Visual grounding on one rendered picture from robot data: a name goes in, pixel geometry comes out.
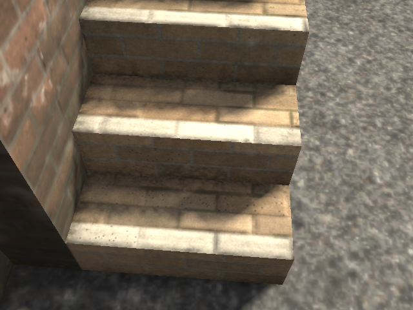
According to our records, stairs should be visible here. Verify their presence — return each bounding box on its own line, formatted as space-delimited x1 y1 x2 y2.
65 0 309 285

